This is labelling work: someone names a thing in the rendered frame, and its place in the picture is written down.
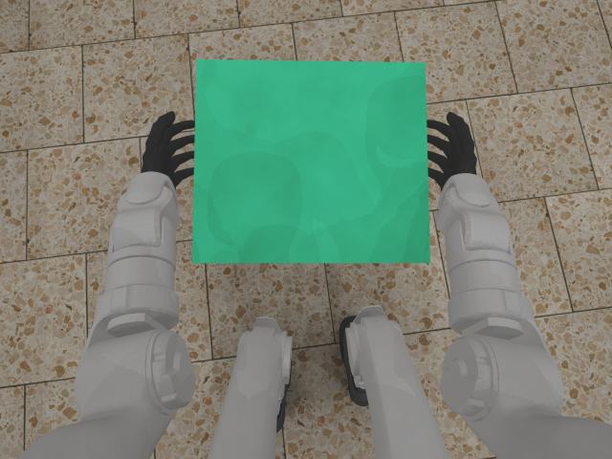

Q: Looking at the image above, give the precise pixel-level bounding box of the robot left upper arm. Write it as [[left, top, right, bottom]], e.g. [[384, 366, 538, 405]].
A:
[[16, 328, 196, 459]]

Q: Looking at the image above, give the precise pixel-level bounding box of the left robot forearm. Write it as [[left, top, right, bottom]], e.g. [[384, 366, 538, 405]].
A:
[[75, 171, 181, 415]]

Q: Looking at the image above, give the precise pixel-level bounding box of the left robot thigh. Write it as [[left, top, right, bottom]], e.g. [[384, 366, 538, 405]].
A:
[[207, 326, 293, 459]]

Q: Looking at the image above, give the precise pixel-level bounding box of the right robot thigh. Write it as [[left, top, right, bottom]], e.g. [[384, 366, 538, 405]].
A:
[[345, 316, 450, 459]]

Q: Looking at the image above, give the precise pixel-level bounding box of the right robot hand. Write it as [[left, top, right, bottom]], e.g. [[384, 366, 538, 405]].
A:
[[426, 112, 477, 192]]

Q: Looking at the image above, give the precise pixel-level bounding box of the left robot hand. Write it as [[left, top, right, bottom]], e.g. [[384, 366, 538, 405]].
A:
[[142, 111, 195, 190]]

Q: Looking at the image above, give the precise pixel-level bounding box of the carton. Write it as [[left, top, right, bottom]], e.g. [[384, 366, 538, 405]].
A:
[[192, 59, 430, 263]]

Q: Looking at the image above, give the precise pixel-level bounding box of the robot thigh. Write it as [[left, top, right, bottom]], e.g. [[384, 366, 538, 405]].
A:
[[345, 316, 450, 459], [207, 326, 293, 459]]

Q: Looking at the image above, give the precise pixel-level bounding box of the right robot forearm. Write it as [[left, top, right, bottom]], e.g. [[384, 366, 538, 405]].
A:
[[435, 173, 564, 405]]

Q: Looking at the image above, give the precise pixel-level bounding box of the robot right upper arm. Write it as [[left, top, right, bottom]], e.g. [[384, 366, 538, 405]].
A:
[[440, 334, 612, 459]]

